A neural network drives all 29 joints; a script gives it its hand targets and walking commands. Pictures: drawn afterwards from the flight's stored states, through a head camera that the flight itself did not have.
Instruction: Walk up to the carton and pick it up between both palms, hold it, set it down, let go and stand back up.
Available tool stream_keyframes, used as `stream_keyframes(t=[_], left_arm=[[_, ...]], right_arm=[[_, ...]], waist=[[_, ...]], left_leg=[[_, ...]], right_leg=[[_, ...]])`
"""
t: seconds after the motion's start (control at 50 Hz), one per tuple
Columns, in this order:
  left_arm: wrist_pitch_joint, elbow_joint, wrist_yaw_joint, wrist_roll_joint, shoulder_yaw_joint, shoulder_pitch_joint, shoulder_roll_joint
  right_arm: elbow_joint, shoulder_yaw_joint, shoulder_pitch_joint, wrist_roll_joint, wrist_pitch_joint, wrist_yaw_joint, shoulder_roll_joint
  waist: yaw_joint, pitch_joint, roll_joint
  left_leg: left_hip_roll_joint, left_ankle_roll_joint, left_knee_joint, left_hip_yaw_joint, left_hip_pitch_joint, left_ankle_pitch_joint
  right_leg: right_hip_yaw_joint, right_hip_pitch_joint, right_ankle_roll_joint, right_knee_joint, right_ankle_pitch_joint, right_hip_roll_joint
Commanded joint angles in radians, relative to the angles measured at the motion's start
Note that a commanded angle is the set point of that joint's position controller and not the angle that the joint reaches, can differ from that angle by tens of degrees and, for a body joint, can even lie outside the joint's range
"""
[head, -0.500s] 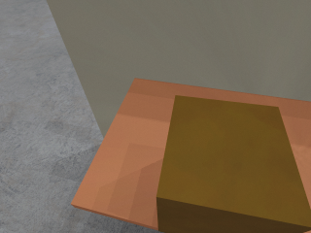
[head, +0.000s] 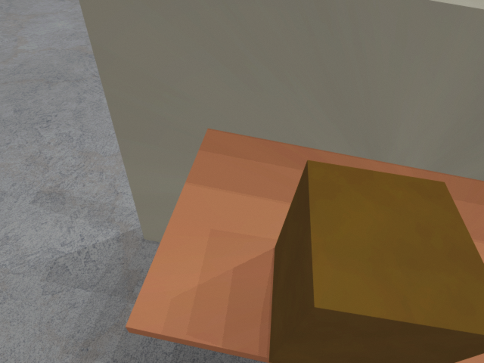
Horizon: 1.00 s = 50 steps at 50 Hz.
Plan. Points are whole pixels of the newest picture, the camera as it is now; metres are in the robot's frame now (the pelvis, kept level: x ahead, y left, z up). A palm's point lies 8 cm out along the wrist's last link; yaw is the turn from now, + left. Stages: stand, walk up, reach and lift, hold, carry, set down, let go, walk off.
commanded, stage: walk up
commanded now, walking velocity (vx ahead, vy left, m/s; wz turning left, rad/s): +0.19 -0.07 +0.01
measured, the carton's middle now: (352, 276) +0.25 -0.18 +0.07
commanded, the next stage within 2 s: none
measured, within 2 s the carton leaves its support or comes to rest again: neither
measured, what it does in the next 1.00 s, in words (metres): steps on the spot: right foot, then left foot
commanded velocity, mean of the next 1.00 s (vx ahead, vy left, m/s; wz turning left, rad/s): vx -0.07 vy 0.07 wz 0.00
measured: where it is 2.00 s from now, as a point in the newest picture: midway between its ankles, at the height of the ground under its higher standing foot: outside the picture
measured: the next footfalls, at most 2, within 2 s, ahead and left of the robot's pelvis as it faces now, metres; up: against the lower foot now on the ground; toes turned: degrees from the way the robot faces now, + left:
right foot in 0.26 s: +0.18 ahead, -0.18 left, +0.00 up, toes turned -5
left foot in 0.88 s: -0.02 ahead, +0.10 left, +0.00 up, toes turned +2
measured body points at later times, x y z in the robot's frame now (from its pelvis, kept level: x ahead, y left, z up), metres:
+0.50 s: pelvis +0.06 -0.10 -0.01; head +0.08 -0.14 +0.44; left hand +0.08 +0.15 -0.14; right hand +0.08 -0.35 -0.18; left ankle +0.04 +0.08 -0.67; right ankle +0.14 -0.18 -0.75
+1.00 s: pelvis -0.01 -0.01 +0.00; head -0.01 +0.05 +0.45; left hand +0.03 +0.25 -0.17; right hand -0.01 -0.27 -0.12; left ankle -0.06 +0.09 -0.75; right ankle +0.07 -0.17 -0.70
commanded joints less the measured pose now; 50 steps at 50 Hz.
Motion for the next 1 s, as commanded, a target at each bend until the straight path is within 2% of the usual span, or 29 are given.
stream_keyframes(t=[0.0, 0.02, 0.06, 0.1, 0.12, 0.16, 0.2, 0.22, 0.24, 0.26, 0.28, 0.32, 0.36, 0.4, 0.48, 0.52, 0.58, 0.66, 0.74, 0.78, 0.8, 0.82, 0.84, 0.86, 0.88, 0.9, 0.94, 0.96, 0.98], left_arm=[[-0.039, -0.064, -0.004, -0.002, -0.005, -0.094, -0.008], [-0.039, -0.072, -0.008, -0.005, -0.004, -0.106, -0.009], [-0.036, -0.084, -0.009, -0.011, -0.006, -0.137, -0.015], [-0.032, -0.090, -0.004, -0.028, -0.011, -0.155, -0.022], [-0.040, -0.114, 0.001, -0.035, -0.015, -0.166, -0.018], [-0.054, -0.096, 0.002, -0.030, -0.013, -0.122, -0.004], [-0.066, -0.060, 0.010, -0.024, 0.003, -0.026, 0.045], [-0.079, -0.045, 0.015, -0.019, 0.012, 0.028, 0.091], [-0.091, -0.041, 0.019, -0.010, 0.020, 0.071, 0.137], [-0.093, -0.051, 0.022, -0.006, 0.029, 0.090, 0.181], [-0.084, -0.055, 0.030, -0.016, 0.031, 0.044, 0.194], [-0.072, -0.093, 0.036, -0.017, 0.004, -0.036, 0.131], [-0.058, -0.114, 0.048, -0.018, -0.003, -0.087, 0.106], [-0.052, -0.145, 0.053, -0.025, 0.013, -0.127, 0.144], [-0.037, -0.149, 0.052, -0.016, 0.012, -0.105, 0.154], [-0.031, -0.171, 0.051, -0.011, 0.020, -0.148, 0.173], [-0.032, -0.179, 0.049, -0.011, 0.019, -0.111, 0.165], [-0.027, -0.193, 0.042, -0.011, 0.031, -0.114, 0.202], [-0.011, -0.213, 0.040, 0.002, 0.050, -0.138, 0.223], [-0.001, -0.212, 0.037, 0.001, 0.056, -0.122, 0.229], [0.006, -0.200, 0.034, -0.009, 0.052, -0.090, 0.214], [0.013, -0.182, 0.029, -0.016, 0.044, -0.027, 0.167], [0.017, -0.188, 0.021, -0.026, 0.028, 0.020, 0.105], [0.024, -0.213, 0.021, -0.025, 0.018, -0.008, 0.073], [0.038, -0.193, 0.015, -0.018, 0.020, -0.019, 0.083], [0.046, -0.209, 0.012, -0.023, 0.027, -0.073, 0.088], [0.032, -0.183, -0.010, -0.036, 0.031, -0.071, 0.098], [0.024, -0.138, -0.017, -0.032, 0.032, 0.005, 0.097], [0.017, -0.111, -0.014, -0.027, 0.030, 0.054, 0.095]], right_arm=[[0.050, -0.042, 0.177, -0.006, -0.016, -0.010, -0.166], [0.053, -0.045, 0.172, -0.009, -0.018, -0.006, -0.166], [0.057, -0.036, 0.134, -0.012, -0.020, -0.002, -0.132], [0.050, -0.020, 0.092, -0.016, -0.024, -0.001, -0.090], [0.060, -0.015, 0.078, 0.002, -0.019, -0.007, -0.086], [0.086, -0.024, 0.109, 0.003, -0.013, -0.004, -0.113], [0.094, -0.028, 0.123, 0.006, -0.008, -0.002, -0.135], [0.099, -0.023, 0.153, 0.009, -0.009, -0.001, -0.116], [0.095, -0.011, 0.186, 0.015, -0.007, -0.002, -0.075], [0.104, -0.024, 0.223, 0.021, 0.016, -0.016, -0.085], [0.106, -0.047, 0.205, 0.014, 0.043, -0.021, -0.114], [0.090, -0.064, 0.109, -0.001, 0.077, -0.006, -0.151], [0.076, -0.057, 0.081, -0.012, 0.107, 0.011, -0.086], [0.040, -0.071, 0.056, -0.017, 0.131, 0.013, -0.098], [-0.035, -0.087, 0.007, -0.013, 0.154, 0.036, -0.144], [-0.058, -0.091, -0.003, -0.009, 0.154, 0.046, -0.167], [-0.099, -0.100, -0.082, -0.016, 0.148, 0.051, -0.203], [-0.112, -0.089, -0.061, -0.015, 0.144, 0.048, -0.186], [-0.110, -0.081, -0.009, -0.003, 0.142, 0.042, -0.197], [-0.087, -0.076, 0.063, 0.007, 0.136, 0.035, -0.196], [-0.073, -0.069, 0.106, 0.010, 0.122, 0.031, -0.181], [-0.072, -0.067, 0.095, 0.006, 0.103, 0.029, -0.190], [-0.097, -0.070, 0.031, -0.003, 0.089, 0.030, -0.232], [-0.119, -0.076, -0.008, -0.008, 0.087, 0.030, -0.290], [-0.122, -0.058, -0.036, -0.009, 0.085, 0.032, -0.249], [-0.119, -0.061, -0.055, -0.013, 0.077, 0.031, -0.278], [-0.101, -0.032, -0.132, -0.004, 0.057, 0.029, -0.171], [-0.107, -0.035, -0.177, -0.006, 0.049, 0.022, -0.160], [-0.114, -0.040, -0.167, 0.002, 0.037, 0.014, -0.183]], waist=[[-0.020, 0.109, 0.089], [-0.013, 0.108, 0.120], [0.007, 0.139, 0.170], [0.023, 0.165, 0.168], [0.043, 0.187, 0.218], [0.041, 0.113, 0.224], [0.082, 0.038, 0.133], [0.098, -0.017, 0.037], [0.105, -0.094, -0.120], [0.117, -0.143, -0.148], [0.108, -0.097, -0.199], [0.087, 0.059, -0.065], [0.046, 0.175, -0.032], [0.031, 0.191, -0.052], [0.027, 0.122, -0.162], [0.012, 0.086, -0.205], [0.043, 0.037, -0.160], [0.048, -0.035, -0.224], [0.056, -0.053, -0.327], [0.049, -0.052, -0.297], [0.030, -0.044, -0.216], [0.040, 0.009, -0.041], [0.063, 0.071, 0.257], [0.051, 0.141, 0.437], [0.065, 0.184, 0.328], [0.043, 0.231, 0.424], [0.079, 0.264, 0.337], [0.128, 0.211, 0.271], [0.136, 0.159, 0.245]], left_leg=[[0.352, 0.109, -0.025, -0.275, 0.205, 0.383], [0.334, 0.108, -0.052, -0.254, 0.168, 0.251], [0.283, 0.094, -0.057, -0.182, 0.046, 0.286], [0.234, 0.080, -0.017, -0.109, -0.046, 0.549], [0.195, 0.069, 0.052, -0.069, -0.062, 0.823], [0.156, 0.057, 0.093, -0.036, -0.068, 0.688], [0.122, 0.028, 0.196, -0.029, -0.170, 0.417], [0.087, 0.002, 0.278, -0.031, -0.237, 0.175], [0.036, -0.032, 0.409, -0.021, -0.321, -0.231], [0.014, -0.050, 0.545, -0.020, -0.280, -0.392], [0.027, -0.062, 0.623, -0.046, -0.272, -0.392], [0.061, -0.068, 0.695, -0.107, -0.281, -0.355], [0.068, -0.068, 0.713, -0.142, -0.277, -0.266], [0.031, -0.092, 0.817, -0.146, -0.293, -0.228], [-0.016, -0.113, 0.927, -0.149, -0.339, -0.125], [-0.031, -0.124, 0.972, -0.151, -0.394, -0.090], [-0.036, -0.138, 0.974, -0.137, -0.423, -0.074], [-0.022, -0.156, 0.790, -0.085, -0.395, -0.126], [0.033, -0.121, 0.463, -0.050, -0.219, -0.237], [0.039, -0.085, 0.264, -0.036, -0.111, -0.215], [0.045, -0.065, 0.106, -0.052, -0.033, -0.133], [0.071, -0.058, -0.026, -0.118, -0.040, -0.073], [0.224, -0.046, -0.103, -0.308, -0.092, -0.216], [0.375, -0.016, -0.188, -0.474, -0.223, -0.393], [0.342, -0.035, -0.241, -0.390, -0.354, -0.509], [0.354, -0.004, -0.302, -0.437, -0.472, -0.581], [0.194, -0.076, -0.256, -0.244, -0.414, -0.313], [0.149, -0.102, -0.200, -0.155, -0.257, -0.124], [0.155, -0.110, -0.155, -0.116, -0.118, 0.014]], right_leg=[[0.017, -0.314, 0.004, 0.006, -0.037, -0.052], [0.008, -0.296, 0.001, 0.003, -0.020, -0.057], [0.002, -0.216, -0.002, -0.046, 0.053, -0.058], [-0.010, -0.105, -0.015, -0.148, 0.126, -0.044], [-0.025, -0.059, -0.023, -0.192, 0.151, -0.016], [-0.069, 0.063, -0.044, -0.283, 0.258, 0.014], [-0.053, 0.301, -0.050, -0.390, 0.448, -0.009], [0.010, 0.445, -0.055, -0.395, 0.623, -0.080], [0.180, 0.574, -0.087, -0.393, 0.858, -0.251], [0.335, 0.543, -0.147, -0.412, 0.906, -0.399], [0.417, 0.421, -0.218, -0.464, 0.790, -0.453], [0.398, 0.181, -0.197, -0.557, 0.479, -0.416], [0.345, -0.003, -0.158, -0.631, 0.222, -0.377], [0.258, -0.039, -0.154, -0.582, 0.441, -0.352], [0.226, -0.092, -0.155, -0.624, 0.090, -0.315], [0.184, -0.052, -0.157, -0.620, 0.045, -0.297], [0.181, -0.001, -0.152, -0.609, 0.048, -0.279], [0.178, 0.092, -0.159, -0.616, 0.010, -0.276], [0.189, 0.079, -0.160, -0.653, 0.019, -0.300], [0.212, 0.074, -0.147, -0.644, 0.040, -0.309], [0.177, 0.043, -0.124, -0.564, 0.024, -0.256], [0.114, -0.008, -0.092, -0.437, 0.006, -0.173], [0.020, -0.151, -0.069, -0.258, -0.098, -0.065], [0.006, -0.250, -0.044, -0.125, -0.200, -0.001], [0.090, -0.173, -0.061, -0.044, -0.100, 0.015], [0.137, -0.170, -0.074, -0.014, -0.059, 0.025], [0.164, -0.108, -0.086, 0.032, 0.068, 0.040], [0.147, -0.135, -0.082, 0.051, 0.094, 0.059], [0.123, -0.183, -0.075, 0.064, 0.102, 0.067]])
